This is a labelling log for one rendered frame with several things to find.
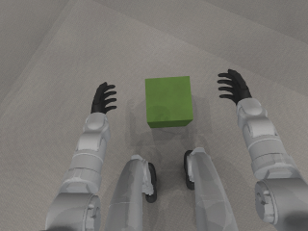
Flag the right robot forearm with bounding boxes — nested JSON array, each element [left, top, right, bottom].
[[236, 97, 308, 185]]

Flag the carton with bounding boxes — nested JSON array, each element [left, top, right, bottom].
[[144, 76, 193, 128]]

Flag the left robot upper arm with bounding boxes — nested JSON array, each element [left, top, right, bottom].
[[40, 192, 101, 231]]

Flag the right robot upper arm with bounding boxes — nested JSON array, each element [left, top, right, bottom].
[[254, 177, 308, 231]]

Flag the robot left hand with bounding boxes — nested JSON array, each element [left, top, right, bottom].
[[90, 82, 117, 114]]

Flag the robot right hand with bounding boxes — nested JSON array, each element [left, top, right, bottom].
[[218, 68, 252, 106]]

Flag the left robot forearm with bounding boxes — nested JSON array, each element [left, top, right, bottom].
[[45, 112, 111, 230]]

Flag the right robot shin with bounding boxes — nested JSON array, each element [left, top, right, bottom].
[[189, 147, 212, 181]]

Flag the right robot thigh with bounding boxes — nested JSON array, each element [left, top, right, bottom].
[[187, 152, 239, 231]]

